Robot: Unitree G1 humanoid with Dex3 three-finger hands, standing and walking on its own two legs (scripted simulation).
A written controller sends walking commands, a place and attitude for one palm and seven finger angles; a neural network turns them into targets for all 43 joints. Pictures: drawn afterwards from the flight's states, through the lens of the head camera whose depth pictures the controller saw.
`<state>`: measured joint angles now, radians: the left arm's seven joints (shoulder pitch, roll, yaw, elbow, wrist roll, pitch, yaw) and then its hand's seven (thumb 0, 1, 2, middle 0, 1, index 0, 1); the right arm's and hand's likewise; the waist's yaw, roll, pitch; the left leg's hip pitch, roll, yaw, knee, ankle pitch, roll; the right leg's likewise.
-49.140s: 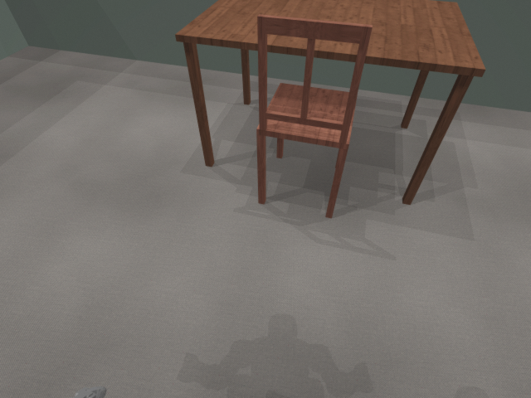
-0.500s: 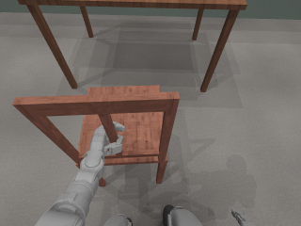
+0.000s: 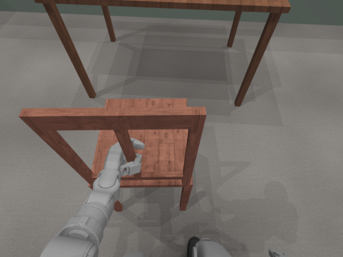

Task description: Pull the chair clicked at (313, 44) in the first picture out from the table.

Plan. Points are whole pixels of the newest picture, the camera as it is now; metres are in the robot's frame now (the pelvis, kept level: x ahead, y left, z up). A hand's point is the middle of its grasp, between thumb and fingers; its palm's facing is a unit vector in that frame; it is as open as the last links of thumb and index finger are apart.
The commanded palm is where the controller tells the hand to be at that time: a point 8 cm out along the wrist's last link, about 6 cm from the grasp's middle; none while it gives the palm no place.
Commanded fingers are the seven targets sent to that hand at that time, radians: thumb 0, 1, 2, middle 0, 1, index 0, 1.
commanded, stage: step backward, pulling the chair out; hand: left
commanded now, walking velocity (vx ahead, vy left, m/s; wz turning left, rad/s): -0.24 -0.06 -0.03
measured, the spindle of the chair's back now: (130, 155) +0.37 +0.13 -0.06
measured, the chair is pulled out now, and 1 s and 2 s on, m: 0.59 0.60 0.60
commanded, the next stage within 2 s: stop walking, hand still on the chair in 1.76 s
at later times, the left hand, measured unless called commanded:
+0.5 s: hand (136, 166) +0.33 +0.11 -0.06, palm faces -0.06 -0.99 -0.15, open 5.5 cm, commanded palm +0.34 +0.16 -0.05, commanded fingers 0.00 0.90 0.90 -0.50 -1.45 -0.50 -1.45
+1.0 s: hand (136, 166) +0.34 +0.11 -0.06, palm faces -0.04 -0.99 -0.15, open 5.6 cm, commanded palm +0.33 +0.16 -0.06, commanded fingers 0.00 0.90 0.90 -0.50 -1.45 -0.50 -1.45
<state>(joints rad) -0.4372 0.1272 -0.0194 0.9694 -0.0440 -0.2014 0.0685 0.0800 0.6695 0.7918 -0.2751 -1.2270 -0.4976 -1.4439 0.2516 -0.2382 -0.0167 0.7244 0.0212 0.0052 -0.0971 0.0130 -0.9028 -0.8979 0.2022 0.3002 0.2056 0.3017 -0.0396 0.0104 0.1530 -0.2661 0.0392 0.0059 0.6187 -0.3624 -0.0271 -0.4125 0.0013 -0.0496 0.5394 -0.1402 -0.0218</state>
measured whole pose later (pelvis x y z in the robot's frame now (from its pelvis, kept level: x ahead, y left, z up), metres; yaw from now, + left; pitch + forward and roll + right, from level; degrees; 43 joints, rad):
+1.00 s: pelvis -0.01 +0.00 +0.00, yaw -1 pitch +1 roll +1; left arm -0.43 0.14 -0.01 0.99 -0.05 -0.19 0.07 0.09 0.65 0.82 -0.30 -1.22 -0.50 -1.44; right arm 0.25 -0.23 -0.01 0.72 0.04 0.02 -0.11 0.01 -0.90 -0.90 0.20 0.30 0.21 0.30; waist -0.03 0.00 0.12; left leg -0.28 0.04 0.04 0.62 -0.36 -0.03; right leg -0.45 0.00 -0.02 0.57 -0.14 -0.03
